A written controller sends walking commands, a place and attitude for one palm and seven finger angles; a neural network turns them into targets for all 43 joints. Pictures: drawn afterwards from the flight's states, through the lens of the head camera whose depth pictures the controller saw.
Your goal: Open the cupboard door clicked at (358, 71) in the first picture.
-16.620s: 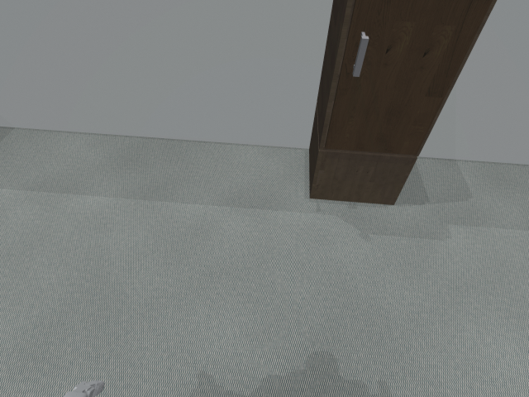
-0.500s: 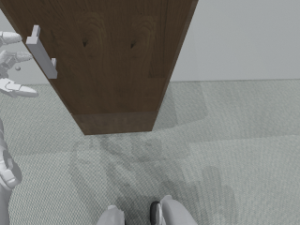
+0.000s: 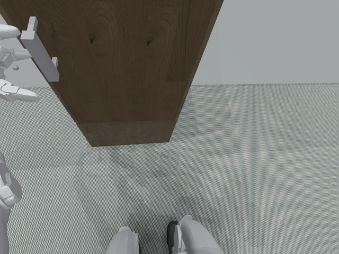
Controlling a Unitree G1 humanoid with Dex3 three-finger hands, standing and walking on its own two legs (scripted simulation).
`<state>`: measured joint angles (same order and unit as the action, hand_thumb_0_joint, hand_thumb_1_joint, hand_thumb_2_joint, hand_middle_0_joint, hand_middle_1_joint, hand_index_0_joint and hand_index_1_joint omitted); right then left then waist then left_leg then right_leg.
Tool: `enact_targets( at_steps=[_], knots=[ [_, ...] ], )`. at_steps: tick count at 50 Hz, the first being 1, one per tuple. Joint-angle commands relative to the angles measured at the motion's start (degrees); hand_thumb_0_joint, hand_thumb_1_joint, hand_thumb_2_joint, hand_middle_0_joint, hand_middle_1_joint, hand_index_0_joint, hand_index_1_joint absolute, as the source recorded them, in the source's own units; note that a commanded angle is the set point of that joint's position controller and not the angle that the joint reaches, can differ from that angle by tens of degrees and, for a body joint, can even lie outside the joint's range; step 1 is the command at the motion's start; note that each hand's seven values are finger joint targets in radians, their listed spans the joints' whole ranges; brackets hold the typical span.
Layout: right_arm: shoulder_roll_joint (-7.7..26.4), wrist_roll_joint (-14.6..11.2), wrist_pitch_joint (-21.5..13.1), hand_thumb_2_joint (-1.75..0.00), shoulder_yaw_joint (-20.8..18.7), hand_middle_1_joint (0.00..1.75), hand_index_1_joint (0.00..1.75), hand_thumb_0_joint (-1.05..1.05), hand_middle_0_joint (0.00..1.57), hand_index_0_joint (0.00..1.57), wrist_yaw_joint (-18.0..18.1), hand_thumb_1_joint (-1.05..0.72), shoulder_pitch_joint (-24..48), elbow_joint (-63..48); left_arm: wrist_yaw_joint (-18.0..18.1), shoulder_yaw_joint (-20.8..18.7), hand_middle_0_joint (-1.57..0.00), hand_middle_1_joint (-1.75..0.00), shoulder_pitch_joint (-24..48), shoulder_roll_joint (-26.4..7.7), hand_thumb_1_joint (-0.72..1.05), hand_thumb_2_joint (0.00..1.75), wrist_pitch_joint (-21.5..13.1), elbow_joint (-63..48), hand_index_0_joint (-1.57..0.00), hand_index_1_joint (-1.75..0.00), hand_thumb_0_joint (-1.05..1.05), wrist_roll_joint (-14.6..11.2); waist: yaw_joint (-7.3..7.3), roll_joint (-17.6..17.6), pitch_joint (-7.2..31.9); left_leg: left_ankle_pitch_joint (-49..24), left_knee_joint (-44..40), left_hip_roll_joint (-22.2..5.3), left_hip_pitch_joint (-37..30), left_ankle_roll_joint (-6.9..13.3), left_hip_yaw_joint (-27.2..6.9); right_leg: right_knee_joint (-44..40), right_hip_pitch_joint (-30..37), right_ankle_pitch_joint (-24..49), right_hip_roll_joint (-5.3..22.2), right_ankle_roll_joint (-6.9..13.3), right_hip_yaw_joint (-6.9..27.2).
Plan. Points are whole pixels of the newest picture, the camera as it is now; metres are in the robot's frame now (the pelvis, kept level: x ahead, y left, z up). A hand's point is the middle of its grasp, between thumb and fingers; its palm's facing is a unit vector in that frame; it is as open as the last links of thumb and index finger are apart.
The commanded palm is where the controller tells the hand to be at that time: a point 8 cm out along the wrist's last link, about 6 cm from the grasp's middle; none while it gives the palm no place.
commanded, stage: slide the fingers in behind the handle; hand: left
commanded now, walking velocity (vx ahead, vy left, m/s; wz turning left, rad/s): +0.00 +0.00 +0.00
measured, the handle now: (44, 51) +0.54 +0.24 +0.07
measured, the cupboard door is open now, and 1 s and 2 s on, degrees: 0 0 0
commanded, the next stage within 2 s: close the thumb around the handle in 1.42 s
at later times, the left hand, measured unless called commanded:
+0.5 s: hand (37, 70) +0.49 +0.24 +0.08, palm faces +0.00 -1.00 +0.00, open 14.3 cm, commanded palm +0.47 +0.28 +0.07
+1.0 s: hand (54, 69) +0.49 +0.21 +0.07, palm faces +0.04 -1.00 -0.03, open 14.0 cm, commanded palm +0.47 +0.25 +0.07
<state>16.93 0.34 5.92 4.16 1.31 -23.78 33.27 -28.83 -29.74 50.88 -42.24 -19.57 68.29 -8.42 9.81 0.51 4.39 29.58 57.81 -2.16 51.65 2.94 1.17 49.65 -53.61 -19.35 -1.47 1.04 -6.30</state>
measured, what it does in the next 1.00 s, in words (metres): stands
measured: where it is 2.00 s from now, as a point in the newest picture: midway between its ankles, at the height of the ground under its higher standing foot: outside the picture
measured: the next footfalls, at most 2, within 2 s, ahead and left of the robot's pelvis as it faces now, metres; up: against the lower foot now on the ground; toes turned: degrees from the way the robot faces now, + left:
none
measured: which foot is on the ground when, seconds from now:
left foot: down 0.00-1.00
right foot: down 0.00-1.00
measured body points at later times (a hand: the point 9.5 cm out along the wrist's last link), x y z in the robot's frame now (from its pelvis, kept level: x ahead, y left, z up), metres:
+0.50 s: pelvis +0.01 +0.00 +0.00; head +0.14 +0.04 +0.43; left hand +0.48 +0.30 +0.08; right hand +0.03 -0.27 -0.10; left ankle -0.03 +0.08 -0.68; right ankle +0.03 -0.12 -0.68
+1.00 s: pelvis +0.00 -0.01 +0.00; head +0.14 +0.01 +0.43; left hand +0.48 +0.27 +0.08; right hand +0.01 -0.28 -0.11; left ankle -0.03 +0.08 -0.68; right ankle +0.03 -0.12 -0.68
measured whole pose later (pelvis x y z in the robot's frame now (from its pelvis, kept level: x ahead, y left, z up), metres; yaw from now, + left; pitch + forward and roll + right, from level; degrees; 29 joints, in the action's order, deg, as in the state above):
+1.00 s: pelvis +0.00 -0.01 +0.00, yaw +1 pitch +22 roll -3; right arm 15.8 0.6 4.1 2.9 0.4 -22.9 34.4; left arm -17.8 -23.8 48.7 -31.2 -22.6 64.8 -7.2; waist 8.7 1.3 4.9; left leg 29.0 56.3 -1.6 48.9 2.2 1.5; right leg 50.4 -52.0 -20.0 -1.1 1.8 -5.7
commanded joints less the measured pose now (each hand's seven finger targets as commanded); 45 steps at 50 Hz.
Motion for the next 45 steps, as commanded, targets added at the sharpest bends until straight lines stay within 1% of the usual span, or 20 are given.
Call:
enact_targets(
  at_steps=[1,2,5,6,8,12,14,18,20,23,24,27,30,32,34,37,39,40,43,45],
  knots=[
    [11.2,0.35,-0.68,-0.9,-4.79,0.3,0.3,0.0,0.2,0.2,0.62,-0.9,-11.0,-2.14,1.51,-0.31,-0.3,-1.2,21.17,-15.16,-0.5,0.3,-3.7,-14.21,-0.3,-1.2,0.0,0.26,-0.14,14.25,30.11,-37.75,-6.7,-0.44,-22.57,-3.64,-6.02,-1.75,13.74,16.62,-1.75,0.69,3.47],
    [10.91,0.44,-0.61,-0.9,-4.78,0.3,0.3,0.0,0.2,0.2,0.45,-0.9,-10.74,-1.87,1.82,1.43,-0.3,-1.2,21.83,-12.94,-0.5,0.3,-3.92,-15.36,-0.3,-1.2,0.0,0.33,0.24,15.38,29.36,-38.56,-6.67,-0.61,-23.64,-3.85,-6.05,-2.03,12.77,16.44,-1.72,0.64,3.39],
    [11.0,0.37,-0.55,-0.9,-4.93,0.3,0.3,0.0,0.2,0.2,0.33,-0.9,-10.8,-1.08,2.47,3.58,-0.3,-1.2,23.45,-9.4,-0.5,0.3,-3.98,-14.36,-0.3,-1.2,0.0,-0.37,1.65,12.54,27.32,-36.36,-7.03,-0.74,-23.42,-3.58,-6.33,-2.75,11.6,15.09,-1.89,0.49,3.19],
    [11.04,0.48,-0.57,-0.9,-5.0,0.3,0.3,0.0,0.2,0.2,0.39,-0.9,-10.91,-0.95,2.62,2.79,-0.3,-1.2,23.18,-10.23,-0.5,0.3,-4.25,-15.09,-0.3,-1.2,0.0,-0.31,0.96,13.16,28.03,-37.24,-7.19,-0.71,-24.03,-3.82,-6.62,-2.59,12.2,15.36,-1.85,0.72,3.1],
    [10.87,0.43,-0.64,-0.9,-5.03,0.3,0.3,0.0,0.2,0.2,0.21,-0.9,-10.62,-0.86,2.81,3.71,-0.3,-1.2,21.95,-8.67,-0.5,0.3,-4.2,-14.79,-0.3,-1.2,0.0,-0.4,1.07,11.51,27.92,-36.32,-7.4,-0.63,-23.66,-3.63,-6.46,-2.85,12.85,15.26,-1.92,0.65,3.05],
    [10.51,0.51,-0.86,-0.9,-5.08,0.3,0.3,0.0,0.2,0.2,0.28,-0.9,-10.3,-0.23,3.48,5.59,-0.3,-1.2,23.17,-5.92,-0.5,0.3,-4.72,-14.86,-0.3,-1.2,0.0,-0.41,1.47,13.05,26.31,-37.14,-7.49,-0.64,-25.12,-4.02,-6.75,-3.07,10.9,14.61,-1.82,0.74,2.95],
    [10.53,0.6,-1.09,-0.9,-5.3,0.3,0.3,0.0,0.2,0.2,0.21,-0.9,-10.42,-0.36,3.94,5.41,-0.3,-1.2,23.36,-5.8,-0.5,0.3,-5.47,-17.31,-0.3,-1.2,0.0,-0.56,1.01,13.83,28.88,-40.36,-7.22,-0.71,-27.35,-4.44,-7.29,-2.5,11.22,15.63,-1.88,1.06,2.76],
    [10.01,0.57,-1.3,-0.9,-5.39,0.3,0.3,0.0,0.2,0.2,-0.13,-0.9,-9.55,0.25,4.66,8.8,-0.3,-1.2,24.09,-0.87,-0.5,0.3,-5.57,-17.26,-0.3,-1.2,0.0,-0.87,1.91,12.38,26.96,-38.94,-7.47,-0.68,-27.37,-4.35,-7.22,-3.14,10.62,15.19,-1.84,0.71,2.63],
    [10.16,0.58,-1.36,-0.9,-5.56,0.3,0.3,0.0,0.2,0.2,0.05,-0.9,-9.63,0.46,5.08,6.73,-0.3,-1.2,24.1,-2.94,-0.5,0.3,-6.02,-17.73,-0.3,-1.2,0.0,-1.15,1.32,11.78,28.82,-40.77,-7.22,-0.62,-27.43,-4.51,-7.27,-2.73,12.19,17.0,-1.74,0.84,2.72],
    [9.79,0.27,-1.3,-0.9,-5.1,0.3,0.3,0.0,0.2,0.2,-0.06,-0.9,-8.71,-0.45,6.15,4.85,-0.3,-1.2,21.4,-4.01,-0.5,0.3,-5.37,-14.68,-0.3,-1.2,0.0,-1.17,0.42,9.08,26.22,-35.8,-7.77,0.05,-21.48,-3.58,-6.07,-2.49,15.53,17.49,-1.46,0.75,3.13],
    [9.85,0.39,-1.31,-0.9,-4.96,0.3,0.3,0.0,0.2,0.2,-0.04,-0.9,-8.56,-0.88,6.81,2.96,-0.3,-1.2,20.65,-6.09,-0.5,0.3,-5.4,-13.97,-0.3,-1.2,0.0,-0.88,-0.46,10.5,25.4,-35.54,-7.67,0.27,-20.19,-3.44,-5.72,-2.17,16.0,17.84,-1.36,1.11,3.39],
    [9.54,0.39,-1.38,-0.9,-4.73,0.3,0.3,0.0,0.2,0.2,-0.11,-0.9,-8.14,-2.31,8.58,1.23,-0.3,-1.2,20.43,-9.27,-0.5,0.3,-5.76,-14.89,-0.3,-1.2,0.0,0.84,-1.14,9.19,26.39,-32.02,-7.8,0.68,-16.54,-2.63,-4.66,-1.61,19.54,19.04,-1.09,0.79,4.34],
    [8.97,0.38,-1.6,-0.9,-5.15,0.3,0.3,0.0,0.2,0.2,-0.5,-0.9,-8.33,-2.76,8.41,4.33,-0.3,-1.2,20.11,-4.92,-0.5,0.3,-6.85,-18.91,-0.3,-1.2,0.0,0.87,-1.2,12.1,31.07,-38.17,-7.26,0.22,-22.13,-3.41,-5.0,-1.34,19.33,21.1,-1.2,0.75,4.21],
    [9.34,0.05,-1.63,-0.9,-5.3,0.3,0.3,0.0,0.2,0.2,-0.52,-0.9,-8.11,-2.51,8.06,3.87,-0.3,-1.2,17.45,-3.46,-0.5,0.3,-6.11,-15.95,-0.3,-1.2,0.0,-0.79,-0.67,7.1,28.9,-34.95,-7.43,0.12,-19.87,-2.76,-4.62,-2.17,19.69,20.33,-1.43,0.46,4.25],
    [9.46,-0.06,-1.74,-0.9,-4.91,0.3,0.3,0.0,0.2,0.2,-0.15,-0.9,-7.75,-2.34,7.82,4.81,-0.3,-1.2,20.14,-2.7,-0.5,0.3,-5.62,-14.49,-0.3,-1.2,0.0,-1.19,0.22,6.2,25.32,-29.63,-8.13,0.59,-16.15,-2.01,-4.38,-2.28,19.89,18.83,-1.21,0.57,4.42],
    [9.55,0.05,-2.08,-0.9,-4.96,0.3,0.3,0.0,0.2,0.2,0.11,-0.9,-8.09,-2.2,8.83,3.29,-0.3,-1.2,21.29,-5.45,-0.5,0.3,-5.58,-14.5,-0.3,-1.2,0.0,0.07,-0.33,6.37,25.97,-26.12,-8.47,0.97,-14.39,-1.71,-4.01,-2.41,20.74,17.32,-0.93,0.47,4.99],
    [9.2,0.23,-2.45,-0.9,-4.94,0.3,0.3,0.0,0.2,0.2,0.08,-0.9,-8.19,-2.12,9.47,4.8,-0.3,-1.2,23.44,-3.73,-0.5,0.3,-6.48,-16.44,-0.3,-1.2,0.0,0.33,0.14,9.01,27.07,-28.31,-8.14,0.99,-16.66,-2.0,-4.29,-1.98,19.51,18.01,-0.94,0.67,4.94],
    [9.35,0.35,-2.47,-0.9,-5.24,0.3,0.3,0.0,0.2,0.2,-0.04,-0.9,-8.67,-1.85,9.97,2.58,-0.3,-1.2,22.48,-5.86,-0.5,0.3,-7.06,-17.61,-0.3,-1.2,0.0,0.37,-0.93,9.18,29.85,-30.38,-7.93,0.75,-18.24,-2.4,-4.5,-1.72,20.16,18.78,-0.96,0.64,4.77],
    [9.14,0.15,-2.65,-0.9,-5.07,0.3,0.3,0.0,0.2,0.2,-0.19,-0.9,-8.35,-1.73,10.26,3.67,-0.3,-1.2,20.83,-3.93,-0.5,0.3,-6.75,-14.45,-0.3,-1.2,0.0,0.22,-0.34,6.2,27.3,-27.22,-7.86,0.96,-14.82,-1.78,-3.66,-2.18,21.08,18.59,-0.93,0.32,5.3],
    [9.25,0.21,-2.78,-0.9,-5.16,0.3,0.3,0.0,0.2,0.2,-0.06,-0.9,-8.49,-1.67,10.4,3.86,-0.3,-1.2,22.98,-4.56,-0.5,0.3,-7.22,-15.99,-0.3,-1.2,0.0,0.82,-0.35,8.04,28.45,-27.28,-7.89,1.03,-15.25,-1.8,-3.8,-1.81,20.99,18.71,-0.82,0.47,5.39]
  ],
)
